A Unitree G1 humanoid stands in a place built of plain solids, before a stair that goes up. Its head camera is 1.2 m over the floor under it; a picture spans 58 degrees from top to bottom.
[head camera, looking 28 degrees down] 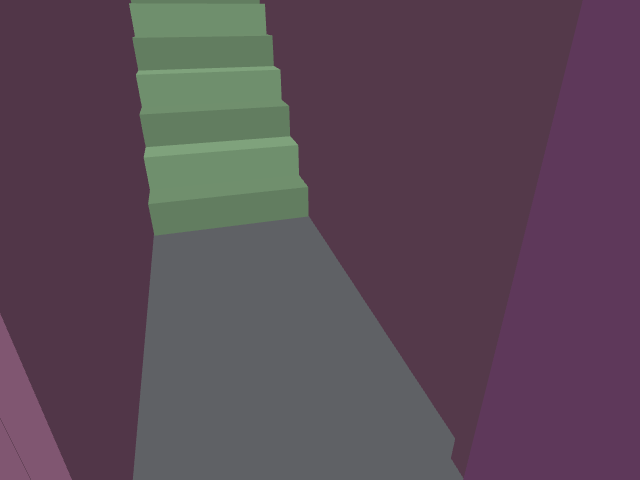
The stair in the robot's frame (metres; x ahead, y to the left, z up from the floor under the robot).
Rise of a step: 0.21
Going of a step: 0.24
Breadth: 0.96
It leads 17 degrees to the left of straight ahead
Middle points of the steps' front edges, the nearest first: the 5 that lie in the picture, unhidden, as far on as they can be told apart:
2.45 0.53 0.21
2.68 0.60 0.41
2.90 0.67 0.62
3.13 0.74 0.83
3.35 0.81 1.03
